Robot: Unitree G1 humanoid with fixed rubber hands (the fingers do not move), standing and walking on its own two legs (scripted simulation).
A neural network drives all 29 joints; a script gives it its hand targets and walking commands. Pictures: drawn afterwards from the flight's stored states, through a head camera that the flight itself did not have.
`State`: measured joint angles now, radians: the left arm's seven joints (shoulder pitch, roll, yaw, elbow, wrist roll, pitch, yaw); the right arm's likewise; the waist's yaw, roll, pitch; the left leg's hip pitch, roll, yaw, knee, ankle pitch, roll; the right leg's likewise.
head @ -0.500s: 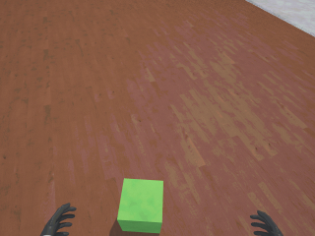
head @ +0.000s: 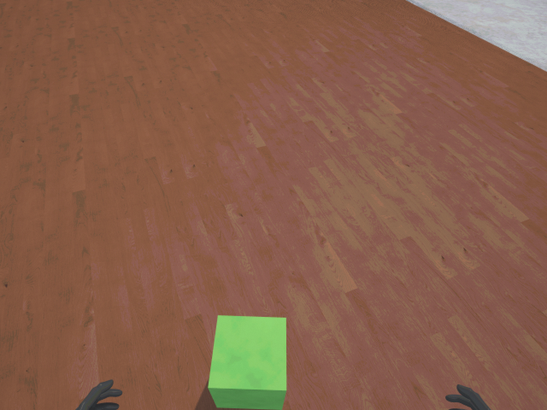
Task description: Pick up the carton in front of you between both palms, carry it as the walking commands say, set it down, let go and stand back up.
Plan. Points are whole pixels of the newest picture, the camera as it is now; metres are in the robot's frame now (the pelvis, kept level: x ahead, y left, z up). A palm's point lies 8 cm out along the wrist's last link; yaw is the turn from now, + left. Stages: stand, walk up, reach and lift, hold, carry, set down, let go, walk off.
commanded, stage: stand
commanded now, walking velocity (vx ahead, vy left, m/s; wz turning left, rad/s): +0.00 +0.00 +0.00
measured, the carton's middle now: (250, 363) +0.38 +0.08 -0.65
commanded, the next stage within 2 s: none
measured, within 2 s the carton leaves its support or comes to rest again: neither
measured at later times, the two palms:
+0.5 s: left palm out of the picture +0.08 +0.30 -0.10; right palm out of the picture +0.08 -0.31 -0.09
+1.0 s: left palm out of the picture +0.06 +0.30 -0.10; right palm out of the picture +0.08 -0.31 -0.09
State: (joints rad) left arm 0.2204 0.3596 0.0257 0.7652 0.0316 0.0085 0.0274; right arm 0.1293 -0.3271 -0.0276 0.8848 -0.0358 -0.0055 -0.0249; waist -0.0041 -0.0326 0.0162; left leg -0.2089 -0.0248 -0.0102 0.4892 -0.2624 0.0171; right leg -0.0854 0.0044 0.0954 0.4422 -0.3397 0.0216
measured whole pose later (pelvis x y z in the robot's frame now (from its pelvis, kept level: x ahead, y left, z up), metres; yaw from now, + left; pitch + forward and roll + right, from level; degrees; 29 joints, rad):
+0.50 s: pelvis -0.02 +0.00 +0.00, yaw +0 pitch -2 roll +0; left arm 0.20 0.38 0.01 0.89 0.03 0.00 0.02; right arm 0.12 -0.36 -0.02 1.00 -0.02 -0.01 -0.01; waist -0.01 -0.02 0.02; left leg -0.18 -0.02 -0.02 0.43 -0.21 0.01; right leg -0.06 0.00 0.09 0.39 -0.29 0.02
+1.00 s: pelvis -0.02 -0.01 +0.01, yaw +1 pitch -3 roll +0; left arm 0.17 0.39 0.01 0.96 0.02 -0.01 0.02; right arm 0.10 -0.37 -0.01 1.05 -0.02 -0.01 -0.01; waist -0.01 -0.02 0.03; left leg -0.17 -0.02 -0.03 0.40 -0.18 0.01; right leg -0.05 0.00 0.07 0.35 -0.26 0.02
